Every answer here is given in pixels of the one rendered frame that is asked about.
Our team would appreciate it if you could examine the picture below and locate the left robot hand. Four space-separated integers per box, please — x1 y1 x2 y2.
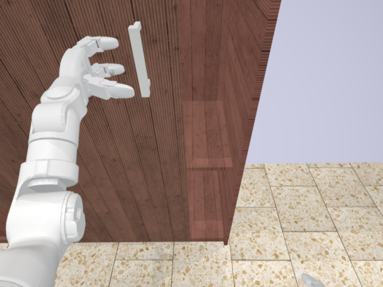
59 36 135 100

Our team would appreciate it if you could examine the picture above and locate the right robot hand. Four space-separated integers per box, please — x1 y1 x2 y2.
302 273 325 287

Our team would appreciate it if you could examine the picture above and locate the robot left forearm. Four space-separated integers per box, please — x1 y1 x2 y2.
6 76 89 244

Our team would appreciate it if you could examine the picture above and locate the handle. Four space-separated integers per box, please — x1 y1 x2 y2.
128 22 150 97

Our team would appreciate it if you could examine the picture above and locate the robot left upper arm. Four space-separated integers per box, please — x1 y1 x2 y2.
0 191 86 287

